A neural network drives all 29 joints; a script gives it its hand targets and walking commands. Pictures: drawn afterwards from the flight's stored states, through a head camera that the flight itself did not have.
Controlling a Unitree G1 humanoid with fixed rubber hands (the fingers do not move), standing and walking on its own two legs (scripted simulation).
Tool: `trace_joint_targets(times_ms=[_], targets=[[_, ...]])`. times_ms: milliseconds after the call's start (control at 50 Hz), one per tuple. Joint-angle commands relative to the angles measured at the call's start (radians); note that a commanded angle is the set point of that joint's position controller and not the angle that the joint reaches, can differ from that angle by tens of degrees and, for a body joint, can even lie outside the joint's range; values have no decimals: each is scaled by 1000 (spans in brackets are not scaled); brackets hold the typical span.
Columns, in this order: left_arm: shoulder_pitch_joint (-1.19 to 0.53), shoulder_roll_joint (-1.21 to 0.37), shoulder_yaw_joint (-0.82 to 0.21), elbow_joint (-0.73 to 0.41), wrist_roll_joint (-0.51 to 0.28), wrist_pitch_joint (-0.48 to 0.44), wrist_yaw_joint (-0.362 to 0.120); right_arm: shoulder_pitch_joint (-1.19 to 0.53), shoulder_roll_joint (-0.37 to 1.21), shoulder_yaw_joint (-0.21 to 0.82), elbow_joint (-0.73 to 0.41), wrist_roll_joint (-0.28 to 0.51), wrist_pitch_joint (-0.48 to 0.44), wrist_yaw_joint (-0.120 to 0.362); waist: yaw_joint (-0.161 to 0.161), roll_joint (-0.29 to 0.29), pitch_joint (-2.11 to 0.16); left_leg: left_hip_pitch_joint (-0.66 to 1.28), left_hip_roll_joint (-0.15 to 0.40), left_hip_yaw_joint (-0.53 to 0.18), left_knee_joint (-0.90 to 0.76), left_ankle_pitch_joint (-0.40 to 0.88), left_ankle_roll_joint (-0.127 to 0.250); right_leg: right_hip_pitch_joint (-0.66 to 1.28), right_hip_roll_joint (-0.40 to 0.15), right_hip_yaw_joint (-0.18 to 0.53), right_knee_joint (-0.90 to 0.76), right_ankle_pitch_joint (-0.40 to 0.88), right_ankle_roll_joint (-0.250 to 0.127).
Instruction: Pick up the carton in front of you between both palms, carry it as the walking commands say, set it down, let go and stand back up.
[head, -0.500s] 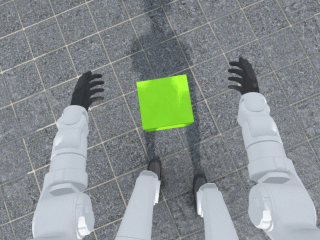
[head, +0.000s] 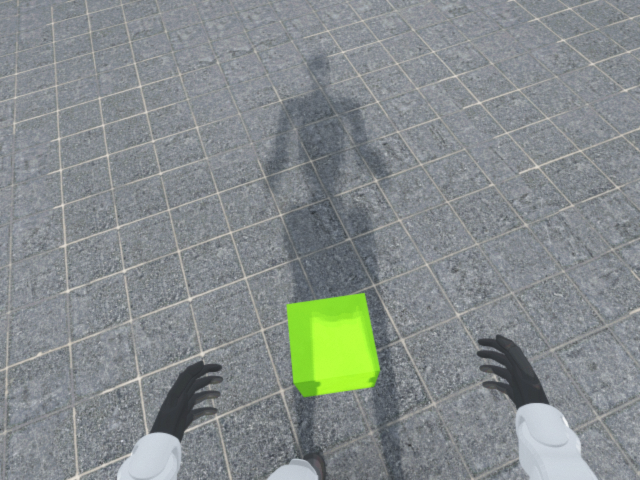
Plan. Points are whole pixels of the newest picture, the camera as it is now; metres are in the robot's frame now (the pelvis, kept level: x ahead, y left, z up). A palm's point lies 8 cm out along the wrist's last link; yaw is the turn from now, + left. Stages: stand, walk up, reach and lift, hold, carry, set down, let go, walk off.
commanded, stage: let go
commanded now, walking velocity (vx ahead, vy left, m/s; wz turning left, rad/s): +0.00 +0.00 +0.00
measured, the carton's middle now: (332, 347) +0.43 +0.07 -0.64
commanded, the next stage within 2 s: stand in 0.66 s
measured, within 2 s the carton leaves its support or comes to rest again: neither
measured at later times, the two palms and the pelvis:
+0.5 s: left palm (188, 422) +0.19 +0.21 -0.05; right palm (599, 466) +0.18 -0.26 -0.05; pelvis +0.02 -0.02 +0.01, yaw -1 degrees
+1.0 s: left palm (133, 449) +0.15 +0.29 -0.09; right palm out of the picture +0.15 -0.29 -0.06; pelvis +0.03 +0.01 +0.01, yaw -2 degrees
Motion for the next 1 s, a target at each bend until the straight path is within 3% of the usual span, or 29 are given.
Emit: trace_joint_targets(times_ms=[0,140,260,360,440,460,500,640,660,720,760,900,980], targets=[[28,96,14,-108,-6,-20,6,36,-77,5,-111,10,-27,10,-25,-27,-272,473,-16,35,-54,311,-39,75,36,-57,-141,181,4],[84,119,23,-94,2,11,7,175,-96,43,-161,30,7,35,-71,-99,-97,549,-47,60,-112,229,-27,173,4,-33,-231,243,12],[102,131,38,-86,26,56,8,209,-110,72,-208,60,51,62,-65,-70,-12,601,-58,69,-125,210,-21,191,-10,-20,-257,260,6],[99,126,38,-82,38,83,10,209,-120,73,-224,68,79,75,-52,-30,3,606,-50,71,-125,228,-17,230,5,-24,-242,285,10],[96,123,34,-87,39,95,11,219,-128,62,-226,58,93,76,-61,-32,-3,618,-46,67,-124,256,-17,249,18,-31,-226,316,13],[63,161,52,-147,65,143,37,277,-124,63,-162,66,64,56,-67,-19,-58,581,-69,73,-93,243,-28,310,12,-28,-185,420,11],[90,144,27,-128,55,160,53,258,-126,64,-177,66,57,41,-74,-55,-52,563,-69,64,-88,247,-24,298,15,-26,-166,464,17],[86,129,4,-137,26,185,71,231,-141,59,-173,61,67,39,-74,-45,-35,565,-54,45,-89,275,-27,253,28,-47,-169,373,-4],[43,242,38,-18,48,119,102,229,-257,29,-12,5,48,7,-64,-150,-1,411,57,13,-70,197,-20,217,-25,-32,-160,182,16],[70,224,32,34,64,48,103,210,-261,36,21,-1,16,-4,-79,-56,5,349,61,-28,-120,-54,0,203,-39,30,-171,-38,-6],[67,222,32,61,67,23,96,179,-262,37,43,1,1,-4,-78,7,-10,330,74,-53,-149,-102,10,225,-31,22,-145,-7,-10],[81,260,30,149,61,-12,96,167,-289,38,117,11,-13,-7,-84,14,-78,408,91,-47,-96,172,26,272,-44,33,-137,191,-5],[91,274,23,191,57,-13,102,169,-310,40,158,16,-13,-11,-84,10,-87,429,97,-47,-86,240,26,291,-49,35,-135,243,-6]])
